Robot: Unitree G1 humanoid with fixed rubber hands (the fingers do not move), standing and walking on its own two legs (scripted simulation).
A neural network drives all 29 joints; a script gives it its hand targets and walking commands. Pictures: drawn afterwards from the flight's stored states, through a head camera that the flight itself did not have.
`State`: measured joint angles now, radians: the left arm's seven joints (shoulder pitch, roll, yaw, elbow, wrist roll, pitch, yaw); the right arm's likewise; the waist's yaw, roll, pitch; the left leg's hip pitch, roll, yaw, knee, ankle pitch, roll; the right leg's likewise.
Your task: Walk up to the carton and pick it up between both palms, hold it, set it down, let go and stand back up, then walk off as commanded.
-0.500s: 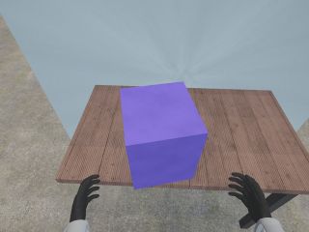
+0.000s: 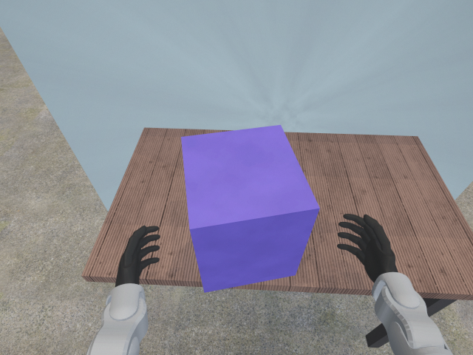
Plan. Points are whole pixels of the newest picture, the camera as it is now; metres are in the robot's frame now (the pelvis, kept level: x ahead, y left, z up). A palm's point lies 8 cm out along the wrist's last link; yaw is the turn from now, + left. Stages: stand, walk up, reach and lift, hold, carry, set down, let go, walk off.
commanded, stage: reach and lift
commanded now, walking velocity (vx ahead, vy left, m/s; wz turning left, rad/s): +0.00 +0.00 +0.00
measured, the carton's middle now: (241, 210) +0.39 +0.02 -0.01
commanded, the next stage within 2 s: none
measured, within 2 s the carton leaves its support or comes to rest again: neither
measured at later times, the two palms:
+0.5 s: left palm (132, 230) +0.30 +0.20 +0.07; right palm (365, 206) +0.34 -0.19 +0.08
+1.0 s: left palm (132, 185) +0.35 +0.20 +0.11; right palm (348, 160) +0.41 -0.16 +0.12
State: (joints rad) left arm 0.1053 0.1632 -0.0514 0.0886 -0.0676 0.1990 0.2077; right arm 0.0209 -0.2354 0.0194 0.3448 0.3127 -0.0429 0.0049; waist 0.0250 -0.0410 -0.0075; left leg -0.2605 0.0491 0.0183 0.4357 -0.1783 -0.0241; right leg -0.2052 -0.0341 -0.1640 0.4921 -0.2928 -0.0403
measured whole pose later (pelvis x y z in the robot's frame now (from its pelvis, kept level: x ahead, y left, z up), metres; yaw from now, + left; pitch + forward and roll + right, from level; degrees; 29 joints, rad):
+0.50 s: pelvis +0.00 +0.00 +0.00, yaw +0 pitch +1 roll +1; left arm -0.15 0.16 0.00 0.02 -0.07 0.50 0.18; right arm -0.26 -0.26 0.02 0.31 0.36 0.18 -0.08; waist 0.03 -0.04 -0.01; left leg -0.26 0.05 0.02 0.41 -0.17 -0.03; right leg -0.20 -0.03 -0.16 0.47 -0.28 -0.04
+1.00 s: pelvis +0.01 +0.00 +0.00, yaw +0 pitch +2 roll +0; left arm -0.44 0.16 0.04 0.12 -0.07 0.63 0.18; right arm -0.59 -0.30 0.02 0.53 0.39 0.28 -0.08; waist 0.05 -0.04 0.01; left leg -0.27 0.05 0.02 0.41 -0.18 -0.04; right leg -0.21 -0.03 -0.16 0.45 -0.28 -0.04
